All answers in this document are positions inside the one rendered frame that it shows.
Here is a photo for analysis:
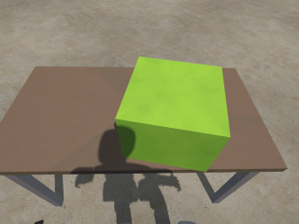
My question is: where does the carton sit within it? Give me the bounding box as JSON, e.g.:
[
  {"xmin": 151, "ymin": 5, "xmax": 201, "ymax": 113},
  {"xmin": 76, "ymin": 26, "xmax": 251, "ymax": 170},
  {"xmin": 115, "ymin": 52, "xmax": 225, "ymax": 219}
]
[{"xmin": 115, "ymin": 56, "xmax": 231, "ymax": 172}]

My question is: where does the table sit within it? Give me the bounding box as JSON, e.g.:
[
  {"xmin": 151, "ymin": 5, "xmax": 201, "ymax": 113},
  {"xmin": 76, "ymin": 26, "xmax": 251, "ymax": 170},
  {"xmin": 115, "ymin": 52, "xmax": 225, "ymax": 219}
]
[{"xmin": 0, "ymin": 66, "xmax": 288, "ymax": 206}]

